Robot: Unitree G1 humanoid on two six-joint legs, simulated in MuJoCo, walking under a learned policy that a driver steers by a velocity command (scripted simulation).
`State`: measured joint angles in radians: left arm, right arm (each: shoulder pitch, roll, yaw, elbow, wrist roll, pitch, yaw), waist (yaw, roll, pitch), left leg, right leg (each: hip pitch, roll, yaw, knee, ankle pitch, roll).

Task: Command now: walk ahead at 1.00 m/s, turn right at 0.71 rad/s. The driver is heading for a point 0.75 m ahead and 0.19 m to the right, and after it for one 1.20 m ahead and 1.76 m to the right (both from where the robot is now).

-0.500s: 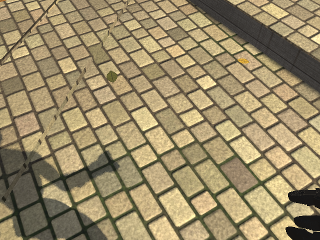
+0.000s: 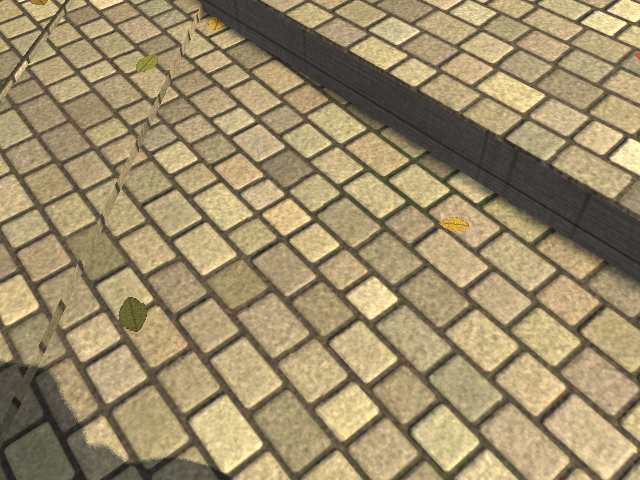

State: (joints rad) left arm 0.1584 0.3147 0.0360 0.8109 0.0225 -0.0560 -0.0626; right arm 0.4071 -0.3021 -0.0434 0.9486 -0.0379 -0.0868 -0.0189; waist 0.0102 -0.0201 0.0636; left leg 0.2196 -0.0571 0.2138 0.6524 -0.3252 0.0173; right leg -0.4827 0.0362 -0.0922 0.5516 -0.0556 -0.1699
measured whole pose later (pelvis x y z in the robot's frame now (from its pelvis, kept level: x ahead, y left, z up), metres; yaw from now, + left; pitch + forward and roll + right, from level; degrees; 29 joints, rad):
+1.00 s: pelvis +0.82 -0.21 +0.01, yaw -55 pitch +1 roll +0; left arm 0.24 0.31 0.06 0.74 0.01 0.01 0.00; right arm 0.08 -0.24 0.01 0.66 -0.05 0.00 -0.03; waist 0.05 -0.01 0.16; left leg -0.62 0.08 -0.09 1.17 -0.43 -0.08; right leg -0.36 0.25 0.09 0.45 -0.08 -0.17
